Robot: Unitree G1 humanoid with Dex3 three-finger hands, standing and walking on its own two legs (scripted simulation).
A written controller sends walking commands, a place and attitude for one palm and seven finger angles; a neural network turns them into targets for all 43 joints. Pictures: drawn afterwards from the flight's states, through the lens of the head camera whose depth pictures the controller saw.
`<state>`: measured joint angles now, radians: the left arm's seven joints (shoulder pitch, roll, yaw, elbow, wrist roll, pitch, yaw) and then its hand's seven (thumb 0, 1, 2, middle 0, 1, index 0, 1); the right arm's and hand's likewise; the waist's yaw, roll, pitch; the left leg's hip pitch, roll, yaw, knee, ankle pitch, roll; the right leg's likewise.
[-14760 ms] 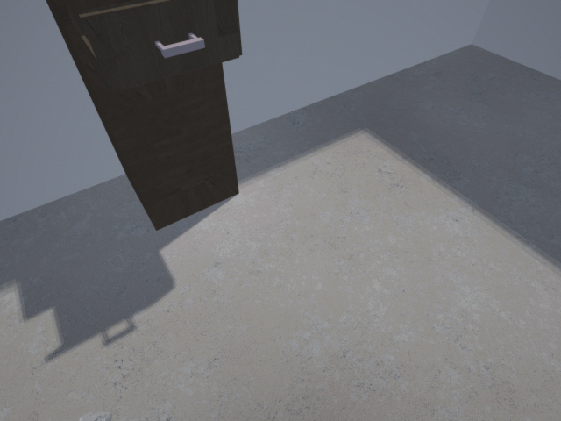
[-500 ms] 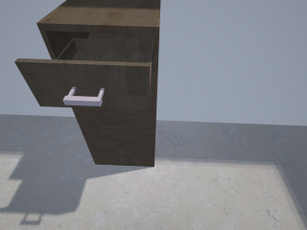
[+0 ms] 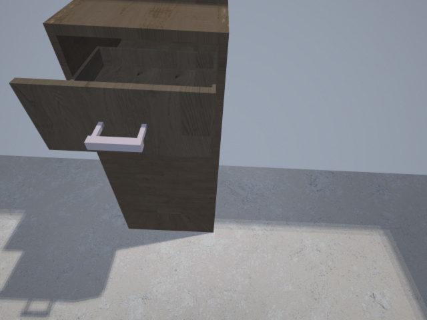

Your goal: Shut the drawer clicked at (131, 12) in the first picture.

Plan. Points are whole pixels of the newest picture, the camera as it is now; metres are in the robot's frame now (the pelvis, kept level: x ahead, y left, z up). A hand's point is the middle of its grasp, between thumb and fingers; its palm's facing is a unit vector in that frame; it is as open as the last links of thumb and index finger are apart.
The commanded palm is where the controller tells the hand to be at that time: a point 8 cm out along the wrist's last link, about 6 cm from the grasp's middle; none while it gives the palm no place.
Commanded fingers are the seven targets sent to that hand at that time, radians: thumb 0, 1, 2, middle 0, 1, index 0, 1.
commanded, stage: shuffle to correct the standing spot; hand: left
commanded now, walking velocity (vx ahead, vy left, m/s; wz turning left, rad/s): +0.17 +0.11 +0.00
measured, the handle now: (118, 136) +0.43 +0.23 +0.12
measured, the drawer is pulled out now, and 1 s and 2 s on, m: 0.21 0.21 0.21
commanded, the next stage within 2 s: come to a stop and stand still in 0.04 s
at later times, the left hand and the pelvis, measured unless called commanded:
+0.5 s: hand out of the picture +0.13 +0.22 -0.16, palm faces +0.07 -0.97 -0.22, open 7.3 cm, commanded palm none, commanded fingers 0.00 0.90 0.90 -0.20 -0.30 -0.20 -0.30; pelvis +0.07 +0.03 +0.01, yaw +3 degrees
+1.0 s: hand out of the picture +0.07 +0.21 -0.16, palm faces +0.11 -0.98 -0.19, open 7.3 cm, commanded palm none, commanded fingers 0.00 0.90 0.90 -0.20 -0.30 -0.20 -0.30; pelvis +0.05 +0.03 +0.01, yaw +2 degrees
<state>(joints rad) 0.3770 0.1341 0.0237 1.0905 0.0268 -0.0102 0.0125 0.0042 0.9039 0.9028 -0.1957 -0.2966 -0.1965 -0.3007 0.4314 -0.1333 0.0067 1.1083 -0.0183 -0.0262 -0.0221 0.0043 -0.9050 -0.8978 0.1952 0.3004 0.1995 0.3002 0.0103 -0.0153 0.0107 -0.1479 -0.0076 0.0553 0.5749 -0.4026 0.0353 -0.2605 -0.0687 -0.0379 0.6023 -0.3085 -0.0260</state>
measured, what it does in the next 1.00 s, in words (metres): steps on the spot: right foot, then left foot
